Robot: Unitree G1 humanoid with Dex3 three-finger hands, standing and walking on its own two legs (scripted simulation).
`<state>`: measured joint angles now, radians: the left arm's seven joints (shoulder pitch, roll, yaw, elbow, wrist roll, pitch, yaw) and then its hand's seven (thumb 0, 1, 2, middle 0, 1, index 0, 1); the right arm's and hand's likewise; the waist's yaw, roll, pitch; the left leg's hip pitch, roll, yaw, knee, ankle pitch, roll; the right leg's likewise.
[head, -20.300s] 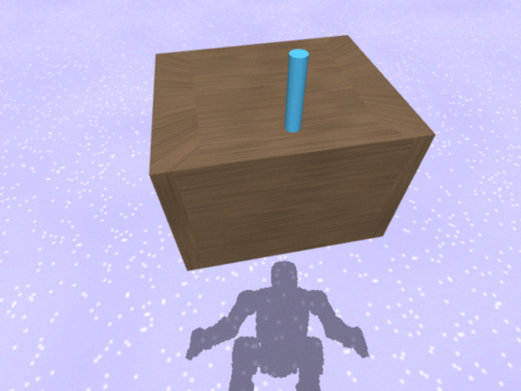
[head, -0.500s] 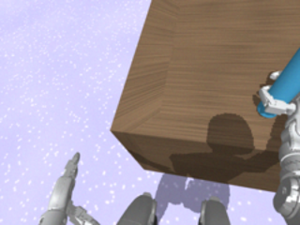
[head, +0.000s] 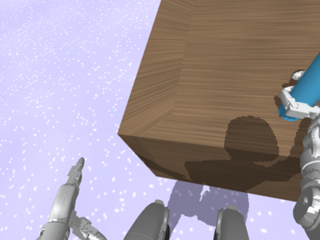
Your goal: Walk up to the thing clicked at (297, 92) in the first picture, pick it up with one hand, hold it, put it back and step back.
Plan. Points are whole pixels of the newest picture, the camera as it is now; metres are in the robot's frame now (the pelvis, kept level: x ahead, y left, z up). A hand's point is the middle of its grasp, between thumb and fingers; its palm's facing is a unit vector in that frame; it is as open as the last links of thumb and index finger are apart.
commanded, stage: loosen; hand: right
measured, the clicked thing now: (314, 83) +0.48 -0.24 +0.07
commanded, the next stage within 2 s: open in 0.02 s
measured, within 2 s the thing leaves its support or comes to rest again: neither
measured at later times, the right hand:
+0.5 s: hand (296, 97) +0.48 -0.23 +0.01, palm faces +0.24 +0.97 +0.02, open 11.6 cm
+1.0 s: hand out of the picture +0.48 -0.29 +0.12, palm faces +0.28 +0.96 -0.01, open 16.5 cm
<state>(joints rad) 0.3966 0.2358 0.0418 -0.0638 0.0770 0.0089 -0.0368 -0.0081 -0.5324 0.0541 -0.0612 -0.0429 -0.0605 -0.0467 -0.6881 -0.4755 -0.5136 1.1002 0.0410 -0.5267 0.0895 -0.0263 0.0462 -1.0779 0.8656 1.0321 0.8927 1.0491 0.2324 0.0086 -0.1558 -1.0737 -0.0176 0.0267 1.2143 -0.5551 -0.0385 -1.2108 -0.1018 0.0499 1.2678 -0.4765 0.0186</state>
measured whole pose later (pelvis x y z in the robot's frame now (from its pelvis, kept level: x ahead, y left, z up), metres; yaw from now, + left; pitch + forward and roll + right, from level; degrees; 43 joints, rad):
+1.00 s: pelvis +0.02 +0.00 +0.03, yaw -1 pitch +19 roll +4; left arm 0.39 0.24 0.02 0.07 0.03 0.03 -0.01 -0.01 -0.52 0.04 -0.06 -0.04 -0.06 -0.04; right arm -0.71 -0.59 -0.55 1.03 0.08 -0.35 0.18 -0.01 0.41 -0.10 0.16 0.12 0.15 0.12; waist 0.18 0.00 -0.16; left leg -0.87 -0.01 0.03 1.05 -0.51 -0.04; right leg -1.01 -0.10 0.04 1.11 -0.44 0.02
